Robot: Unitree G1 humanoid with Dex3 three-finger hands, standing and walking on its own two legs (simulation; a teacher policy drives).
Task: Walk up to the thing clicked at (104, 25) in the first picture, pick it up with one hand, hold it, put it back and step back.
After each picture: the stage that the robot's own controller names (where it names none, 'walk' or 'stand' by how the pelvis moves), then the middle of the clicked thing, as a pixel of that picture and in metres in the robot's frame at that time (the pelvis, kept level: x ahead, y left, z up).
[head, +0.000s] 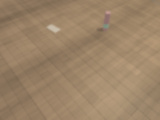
stand; (106, 21) +1.68 -0.36 -0.66
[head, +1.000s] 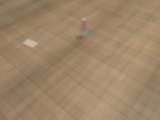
walk; (84, 28) +1.59 +0.03 -0.63
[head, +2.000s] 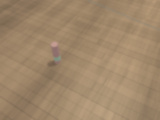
walk; (56, 53) +1.08 +0.28 -0.65
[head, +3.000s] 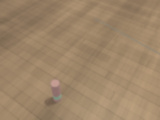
walk; (56, 91) +0.67 +0.20 -0.63
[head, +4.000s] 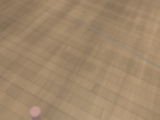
walk; (37, 117) +0.41 +0.25 -0.63
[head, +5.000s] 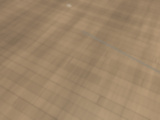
stand; out of the picture +0.38 +0.29 -0.65
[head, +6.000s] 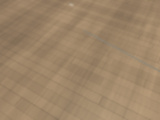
stand; out of the picture +0.37 +0.28 -0.66
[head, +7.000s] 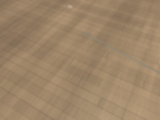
stand; out of the picture +0.36 +0.29 -0.66
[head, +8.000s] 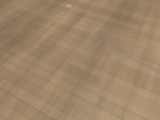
stand; out of the picture +0.35 +0.30 -0.66
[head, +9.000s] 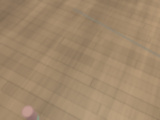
go down; (31, 116) +0.37 +0.31 -0.62
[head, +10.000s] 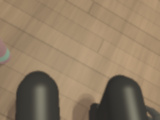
go down; out of the picture +0.42 +0.35 -0.23
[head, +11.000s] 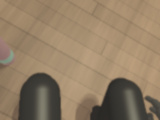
close in; out of the picture +0.41 +0.35 -0.24
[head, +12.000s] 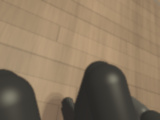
close in; out of the picture +0.38 +0.39 -0.15
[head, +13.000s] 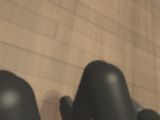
close; out of the picture +0.38 +0.39 -0.15
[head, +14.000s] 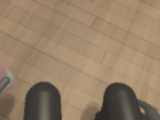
lift; out of the picture +0.32 +0.28 -0.01
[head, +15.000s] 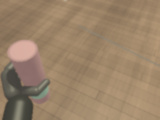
hold; (33, 77) +0.33 +0.16 +0.08
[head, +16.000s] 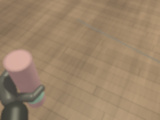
hold; (28, 83) +0.33 +0.18 +0.03
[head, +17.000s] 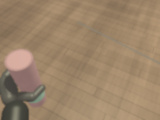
hold; (29, 83) +0.33 +0.18 +0.04
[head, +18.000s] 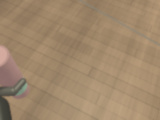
crouch; (10, 77) +0.36 +0.23 -0.01
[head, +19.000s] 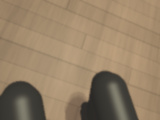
lower; out of the picture +0.46 +0.35 -0.04
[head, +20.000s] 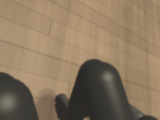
lower; out of the picture +0.39 +0.40 -0.15
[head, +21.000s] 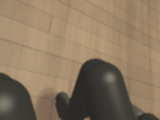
lower; out of the picture +0.38 +0.40 -0.15
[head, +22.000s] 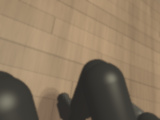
lower; out of the picture +0.38 +0.39 -0.16
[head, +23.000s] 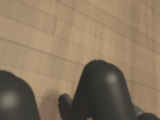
lower; out of the picture +0.37 +0.38 -0.16
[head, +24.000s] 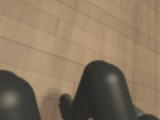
open; out of the picture +0.37 +0.38 -0.16
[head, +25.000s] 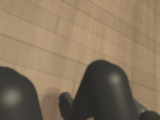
rise; out of the picture +0.36 +0.38 -0.16
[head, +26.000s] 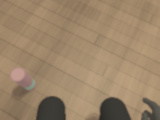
walk; (25, 80) +0.41 +0.31 -0.41
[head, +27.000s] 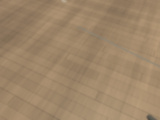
stand; out of the picture +0.36 +0.28 -0.60
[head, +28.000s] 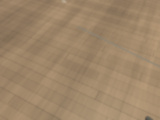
stand; out of the picture +0.36 +0.28 -0.60
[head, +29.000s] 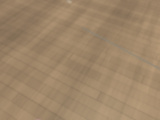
stand; out of the picture +0.37 +0.28 -0.63
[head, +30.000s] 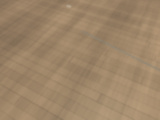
stand; out of the picture +0.38 +0.28 -0.66
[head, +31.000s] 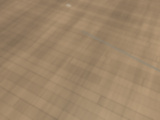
stand; out of the picture +0.35 +0.28 -0.66
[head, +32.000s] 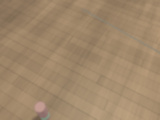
walk; (43, 112) +0.40 +0.24 -0.63
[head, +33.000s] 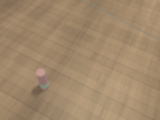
walk; (43, 80) +0.65 +0.26 -0.64
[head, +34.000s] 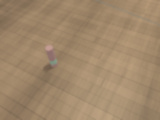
stand; (51, 56) +0.97 +0.35 -0.64
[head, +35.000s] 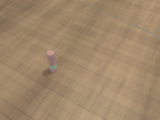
stand; (52, 61) +0.96 +0.27 -0.65
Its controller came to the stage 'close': yes
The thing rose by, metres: 0.68
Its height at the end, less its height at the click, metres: +0.00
